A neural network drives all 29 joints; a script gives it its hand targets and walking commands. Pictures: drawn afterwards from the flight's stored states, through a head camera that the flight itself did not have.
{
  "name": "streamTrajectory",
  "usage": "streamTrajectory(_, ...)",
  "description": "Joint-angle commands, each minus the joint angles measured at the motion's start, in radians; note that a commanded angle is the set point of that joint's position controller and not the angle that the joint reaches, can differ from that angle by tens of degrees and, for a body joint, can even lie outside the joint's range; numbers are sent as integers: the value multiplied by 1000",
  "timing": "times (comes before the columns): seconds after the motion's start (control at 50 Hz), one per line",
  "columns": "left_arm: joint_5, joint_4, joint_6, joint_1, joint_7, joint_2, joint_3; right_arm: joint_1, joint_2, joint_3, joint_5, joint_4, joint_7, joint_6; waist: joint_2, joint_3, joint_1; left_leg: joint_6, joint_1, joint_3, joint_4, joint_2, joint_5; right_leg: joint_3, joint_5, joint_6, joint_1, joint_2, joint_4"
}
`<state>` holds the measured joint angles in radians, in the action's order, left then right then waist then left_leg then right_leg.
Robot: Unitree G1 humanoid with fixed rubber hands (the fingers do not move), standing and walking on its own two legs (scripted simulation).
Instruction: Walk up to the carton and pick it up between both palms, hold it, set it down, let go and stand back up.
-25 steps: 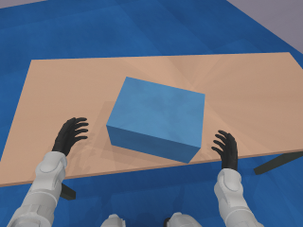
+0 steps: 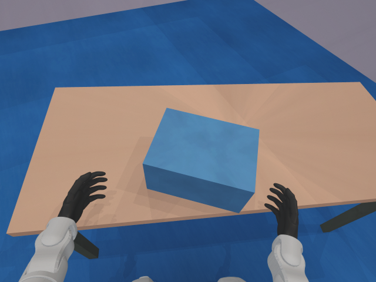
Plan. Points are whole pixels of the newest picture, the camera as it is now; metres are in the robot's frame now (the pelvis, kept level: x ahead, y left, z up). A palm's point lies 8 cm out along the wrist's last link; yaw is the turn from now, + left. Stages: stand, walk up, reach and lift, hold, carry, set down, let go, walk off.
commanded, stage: set down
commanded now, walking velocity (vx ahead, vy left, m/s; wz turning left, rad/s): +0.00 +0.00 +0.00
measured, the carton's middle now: (202, 159) +0.42 -0.07 -0.08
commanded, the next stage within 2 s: let go in 1.96 s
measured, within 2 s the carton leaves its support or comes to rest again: neither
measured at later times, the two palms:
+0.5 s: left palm (60, 270) +0.17 +0.23 -0.03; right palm (296, 251) +0.16 -0.23 -0.03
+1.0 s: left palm (81, 262) +0.18 +0.20 -0.04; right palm (298, 249) +0.16 -0.24 -0.04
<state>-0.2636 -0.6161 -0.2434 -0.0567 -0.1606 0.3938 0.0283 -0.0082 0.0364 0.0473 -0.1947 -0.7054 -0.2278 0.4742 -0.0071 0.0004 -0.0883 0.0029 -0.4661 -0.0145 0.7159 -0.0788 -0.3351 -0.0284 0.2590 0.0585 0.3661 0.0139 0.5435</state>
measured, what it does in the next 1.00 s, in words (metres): stands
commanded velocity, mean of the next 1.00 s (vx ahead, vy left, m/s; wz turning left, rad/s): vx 0.00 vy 0.00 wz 0.00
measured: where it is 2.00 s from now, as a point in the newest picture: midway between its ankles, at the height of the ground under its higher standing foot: outside the picture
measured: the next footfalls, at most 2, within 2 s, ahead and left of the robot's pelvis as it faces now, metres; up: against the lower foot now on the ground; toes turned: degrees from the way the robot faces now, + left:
none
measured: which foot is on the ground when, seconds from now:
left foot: down 0.00-1.00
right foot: down 0.00-1.00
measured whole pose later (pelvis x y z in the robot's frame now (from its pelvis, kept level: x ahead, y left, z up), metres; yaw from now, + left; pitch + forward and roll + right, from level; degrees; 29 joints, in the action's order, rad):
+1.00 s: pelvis +0.02 -0.03 +0.01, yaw +1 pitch -8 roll -1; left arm -0.18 -0.43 -0.08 0.27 -0.11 0.32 0.05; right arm -0.31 0.06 0.02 -0.09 -0.52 -0.14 0.26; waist 0.01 0.11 0.00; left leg 0.04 -0.09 -0.02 0.51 -0.07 -0.29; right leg -0.03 0.29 0.02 0.04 0.02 0.47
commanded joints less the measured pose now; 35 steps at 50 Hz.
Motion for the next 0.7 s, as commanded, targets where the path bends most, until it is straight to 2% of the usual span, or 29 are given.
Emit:
streamTrajectory(0.0, -2, 259, -39, -91, 4, 137, -39, 43, 110, 59, 2, 159, 6, 50, -195, -284, -18, 144, 452, 80, -128, 23, 416, -33, -179, -90, 40, -79, -112)
streamTrajectory(0.04, 32, 320, -22, 36, 11, 130, -67, -62, 120, 18, 5, 202, 16, 51, -213, -254, 2, 155, 525, 67, -141, 31, 493, -16, -220, -91, 10, -71, -156)
streamTrajectory(0.06, -13, 234, -19, -102, 7, 144, -32, 95, 122, 38, 8, 191, 15, 31, -163, -199, -17, 133, 414, 73, -141, 36, 403, -7, -155, -94, -4, -68, -144)
streamTrajectory(0.08, -2, 301, -6, 49, 10, 152, -51, -7, 122, 29, 11, 304, 15, 31, -127, -176, -1, 126, 437, 42, -160, 51, 390, -19, -190, -95, -33, -68, -154)
streamTrajectory(0.1, 16, 305, -16, 49, 11, 189, -78, -53, 119, 17, 6, 244, 18, 12, -170, -124, 15, 123, 410, 43, -176, 54, 347, -7, -150, -93, -81, -64, -151)
streamTrajectory(0.12, -5, 274, -13, 40, 9, 153, -54, -18, 87, -14, -13, 269, 18, 3, -137, -109, 30, 107, 372, 45, -178, 56, 315, -8, -134, -89, -84, -60, -144)
streamTrajectory(0.14, -24, 292, -13, 58, 10, 165, -45, -40, 120, 26, 14, 340, 17, 1, -117, -123, 9, 104, 396, 48, -207, 54, 290, -6, -134, -89, -115, -61, -152)
streamTrajectory(0.16, -39, 286, -13, 50, 8, 154, -30, -35, 103, 12, 17, 337, 22, -18, -94, -97, 20, 99, 373, 38, -217, 54, 256, -6, -109, -88, -118, -59, -161)
streamTrajectory(0.18, -5, 309, -9, 41, 25, 144, -38, -14, 144, 39, 18, 317, 39, -31, -140, -93, 23, 112, 415, 47, -223, 41, 273, -26, -94, -104, -103, -72, -157)
streamTrajectory(0.2, -24, 334, -19, 104, 26, 180, -44, -98, 127, 37, 15, 340, 41, -34, -146, -92, 31, 99, 411, 35, -204, 51, 297, -8, -113, -98, -108, -66, -152)
streamTrajectory(0.24, -39, 343, -22, 90, 35, 193, -52, -66, 124, 23, 10, 427, 45, -44, -140, -97, 58, 95, 380, 23, -223, 58, 279, 4, -100, -93, -149, -61, -152)
streamTrajectory(0.26, -17, 349, -23, 158, 44, 171, -60, -151, 129, -1, 15, 375, 60, -62, -153, -82, 62, 92, 414, 37, -225, 53, 332, 4, -134, -99, -165, -65, -153)
streamTrajectory(0.28, -11, 383, -32, 203, 43, 157, -46, -159, 135, 5, 14, 433, 62, -61, -122, -54, 74, 89, 399, 44, -246, 60, 297, 5, -128, -99, -178, -63, -166)
streamTrajectory(0.3, -32, 417, -34, 209, 39, 194, -40, -186, 107, 5, 16, 436, 51, -72, -112, -38, 53, 73, 383, 33, -238, 65, 276, 24, -142, -85, -195, -50, -169)
streamTrajectory(0.34, 11, 366, -17, 243, 45, 151, -44, -198, 121, 10, 44, 363, 64, -102, -136, 22, 86, 85, 383, 38, -269, 60, 248, 15, -78, -99, -197, -58, -183)
streamTrajectory(0.36, -48, 429, -24, 251, 34, 158, -7, -207, 95, 12, 34, 461, 55, -92, -101, -1, 65, 75, 375, 29, -256, 61, 234, 21, -87, -83, -197, -50, -182)
streamTrajectory(0.38, -27, 362, -14, 254, 35, 158, -30, -198, 103, 12, 55, 420, 63, -117, -92, 51, 85, 65, 364, 32, -264, 71, 193, 32, -34, -92, -161, -45, -196)
streamTrajectory(0.42, -27, 386, -11, 196, 47, 177, -22, -167, 138, 65, 63, 370, 67, -134, -125, 48, 52, 72, 354, 29, -264, 63, 167, 19, -3, -103, -161, -54, -184)
streamTrajectory(0.44, -57, 419, -9, 246, 44, 166, 13, -186, 111, 42, 67, 449, 54, -136, -75, 72, 39, 61, 361, 26, -272, 62, 179, 20, -28, -88, -159, -49, -190)
streamTrajectory(0.46, -23, 396, -9, 222, 46, 158, 3, -185, 117, 43, 71, 376, 65, -158, -75, 69, 47, 63, 368, 36, -284, 61, 161, 23, -4, -91, -176, -51, -197)
streamTrajectory(0.48, -50, 479, -20, 204, 50, 187, 5, -183, 105, 55, 75, 448, 56, -156, -98, 28, 48, 59, 354, 36, -278, 66, 151, 39, -6, -87, -187, -36, -187)
streamTrajectory(0.5, -19, 406, -4, 174, 61, 151, 25, -150, 126, 64, 92, 369, 73, -178, -132, 53, 43, 73, 361, 26, -284, 67, 101, 30, 70, -95, -170, -42, -191)
streamTrajectory(0.52, -44, 379, 10, 195, 62, 149, 14, -121, 138, 43, 83, 402, 80, -172, -90, 51, 64, 67, 337, 37, -277, 65, 129, 31, 56, -91, -165, -43, -179)
streamTrajectory(0.54, -53, 410, 4, 187, 63, 170, 7, -140, 100, 38, 87, 435, 73, -181, -81, 31, 61, 59, 340, 22, -275, 68, 110, 38, 75, -83, -178, -28, -190)
streamTrajectory(0.56, -68, 396, -14, 195, 47, 186, -6, -150, 80, 31, 92, 467, 62, -160, -22, 40, 79, 49, 320, 15, -255, 83, 129, 39, 58, -73, -176, -29, -180)
streamTrajectory(0.58, -51, 411, -1, 190, 52, 180, 10, -166, 98, 38, 93, 408, 64, -185, -46, 45, 49, 47, 348, 27, -273, 70, 129, 48, 44, -78, -181, -25, -181)
streamTrajectory(0.64, -36, 361, 32, 191, 49, 169, 8, -151, 121, 45, 102, 402, 64, -207, -48, 55, 47, 51, 326, 28, -292, 72, 137, 47, 20, -86, -190, -22, -183)
streamTrajectory(0.66, -17, 385, 27, 211, 51, 170, -27, -181, 79, 6, 78, 404, 70, -210, -52, 44, 85, 54, 319, 21, -284, 79, 162, 47, 20, -82, -220, -18, -179)
streamTrajectory(0.68, 5, 340, 60, 215, 63, 138, 2, -173, 110, 20, 98, 306, 73, -228, -84, 91, 46, 62, 345, 25, -294, 77, 162, 47, -3, -89, -204, -16, -187)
